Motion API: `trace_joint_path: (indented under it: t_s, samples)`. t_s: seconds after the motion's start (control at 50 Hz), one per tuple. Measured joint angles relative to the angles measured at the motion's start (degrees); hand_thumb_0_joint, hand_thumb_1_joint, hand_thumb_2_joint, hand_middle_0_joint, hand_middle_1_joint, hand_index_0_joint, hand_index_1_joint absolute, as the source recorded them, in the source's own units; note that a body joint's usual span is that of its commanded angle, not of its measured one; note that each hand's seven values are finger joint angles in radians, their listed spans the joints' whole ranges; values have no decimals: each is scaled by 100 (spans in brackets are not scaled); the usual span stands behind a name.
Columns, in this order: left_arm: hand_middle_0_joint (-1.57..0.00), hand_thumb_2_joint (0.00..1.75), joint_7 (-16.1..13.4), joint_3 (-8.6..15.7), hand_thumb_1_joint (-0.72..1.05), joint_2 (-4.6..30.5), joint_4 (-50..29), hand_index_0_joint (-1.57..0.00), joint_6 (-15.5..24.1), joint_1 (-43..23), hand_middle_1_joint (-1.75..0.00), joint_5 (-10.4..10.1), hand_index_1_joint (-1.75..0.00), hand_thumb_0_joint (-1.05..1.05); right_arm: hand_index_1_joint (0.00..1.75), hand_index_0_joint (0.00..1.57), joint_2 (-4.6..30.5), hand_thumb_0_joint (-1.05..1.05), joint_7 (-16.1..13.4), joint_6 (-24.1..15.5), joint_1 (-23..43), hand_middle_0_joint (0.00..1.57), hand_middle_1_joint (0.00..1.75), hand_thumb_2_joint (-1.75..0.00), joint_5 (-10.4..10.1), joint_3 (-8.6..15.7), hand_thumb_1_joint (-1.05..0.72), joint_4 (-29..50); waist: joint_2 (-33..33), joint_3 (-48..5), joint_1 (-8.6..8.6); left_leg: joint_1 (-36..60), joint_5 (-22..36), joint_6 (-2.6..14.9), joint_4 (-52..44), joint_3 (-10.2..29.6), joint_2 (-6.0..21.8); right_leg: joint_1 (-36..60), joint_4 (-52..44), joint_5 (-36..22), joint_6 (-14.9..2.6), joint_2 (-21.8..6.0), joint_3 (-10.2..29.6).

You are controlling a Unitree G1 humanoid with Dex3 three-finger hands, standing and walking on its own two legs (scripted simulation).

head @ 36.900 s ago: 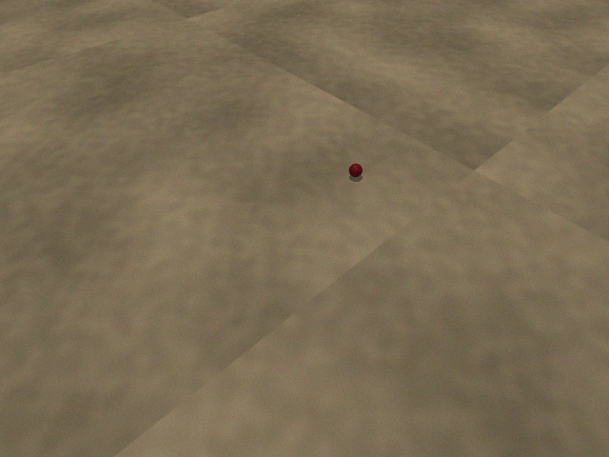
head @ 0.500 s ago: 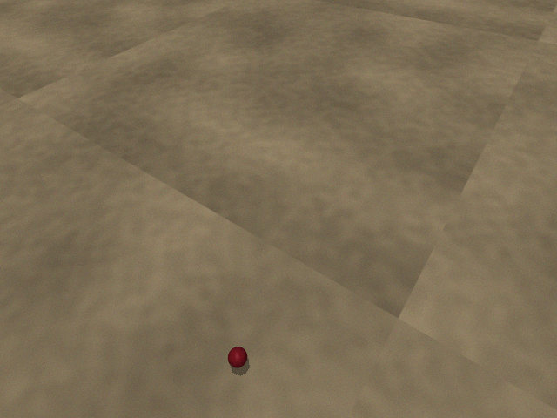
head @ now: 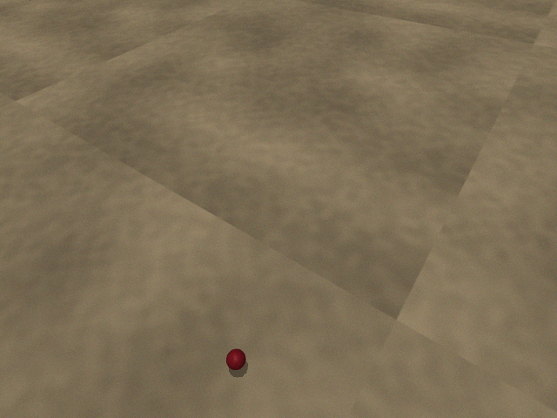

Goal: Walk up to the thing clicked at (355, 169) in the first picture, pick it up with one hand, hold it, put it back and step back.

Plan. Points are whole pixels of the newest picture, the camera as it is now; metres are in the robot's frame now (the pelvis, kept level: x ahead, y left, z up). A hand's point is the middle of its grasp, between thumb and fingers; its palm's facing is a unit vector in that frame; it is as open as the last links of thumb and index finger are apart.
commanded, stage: stand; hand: left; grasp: from above
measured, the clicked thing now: (235, 359) +0.46 +0.21 -0.75
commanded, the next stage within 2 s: step back in 0.64 s
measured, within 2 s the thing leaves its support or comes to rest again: neither
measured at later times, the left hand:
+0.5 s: hand out of the picture +0.07 +0.24 -0.16, palm faces +0.00 -0.94 -0.34, open 7.4 cm
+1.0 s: hand out of the picture +0.07 +0.29 -0.18, palm faces -0.02 -0.92 -0.40, open 7.4 cm
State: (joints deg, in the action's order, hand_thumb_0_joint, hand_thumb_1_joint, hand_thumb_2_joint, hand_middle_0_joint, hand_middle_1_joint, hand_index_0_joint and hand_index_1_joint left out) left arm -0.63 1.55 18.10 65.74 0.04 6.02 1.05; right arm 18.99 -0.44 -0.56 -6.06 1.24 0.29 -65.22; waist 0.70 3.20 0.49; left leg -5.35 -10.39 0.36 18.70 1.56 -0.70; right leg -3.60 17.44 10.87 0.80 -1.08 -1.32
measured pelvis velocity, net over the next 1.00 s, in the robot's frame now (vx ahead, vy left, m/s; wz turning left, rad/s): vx -0.06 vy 0.02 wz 0.02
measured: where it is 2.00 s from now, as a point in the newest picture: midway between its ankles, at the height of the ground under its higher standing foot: outside the picture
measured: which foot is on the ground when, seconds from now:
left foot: down 0.00-0.88, up 0.90-1.00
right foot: down 0.00-1.00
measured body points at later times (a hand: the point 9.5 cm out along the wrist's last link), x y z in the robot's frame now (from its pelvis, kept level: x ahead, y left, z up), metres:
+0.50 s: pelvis +0.00 +0.00 +0.00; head +0.01 -0.01 +0.45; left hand +0.07 +0.29 -0.13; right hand +0.07 -0.30 -0.14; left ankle +0.00 +0.12 -0.75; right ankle -0.01 -0.13 -0.75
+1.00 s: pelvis -0.06 +0.02 -0.03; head +0.00 +0.03 +0.42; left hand +0.07 +0.33 -0.15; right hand +0.03 -0.31 -0.14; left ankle -0.07 +0.13 -0.72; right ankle -0.01 -0.13 -0.75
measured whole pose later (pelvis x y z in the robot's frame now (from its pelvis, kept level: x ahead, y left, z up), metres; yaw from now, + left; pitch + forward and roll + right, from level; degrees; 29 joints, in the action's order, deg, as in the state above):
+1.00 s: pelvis -0.06 +0.02 -0.03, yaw +1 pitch -2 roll +0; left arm -1.0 3.3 22.2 53.6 -2.1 2.8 1.9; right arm 23.6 1.5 2.8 -6.3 0.0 3.4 -54.9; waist -1.4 9.2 -0.9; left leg -20.5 -27.1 2.8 49.9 2.3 -3.5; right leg -20.3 37.9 16.0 1.0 -4.0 -0.7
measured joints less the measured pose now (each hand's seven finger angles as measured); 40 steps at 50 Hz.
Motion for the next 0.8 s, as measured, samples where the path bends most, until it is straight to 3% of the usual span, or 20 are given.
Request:
trace_joint_path:
  t_s: [0.64, 0.8]
  samples:
    - [-20, 90, 45, -78, 90, 68, -79, -20, 34, 72, -30, -32, -30, 0, 30, 20, 66, 1, 40, -21, -75, 20, 30, -90, -14, -57, -90, 14, -10, -13, -26, -20, 8, -27, -14, -9, 25, -46, 27, 8, -26, 24, 11]
    - [-20, 90, -9, 130, 90, 267, -603, -20, -71, -129, -30, -122, -30, 0, 30, 20, 245, 1, 127, 185, 223, 21, 30, -90, -130, 119, -90, 478, -3, 417, -98, -823, -267, 5, 986, 32, 26, -832, 1026, 300, -86, 33, -28]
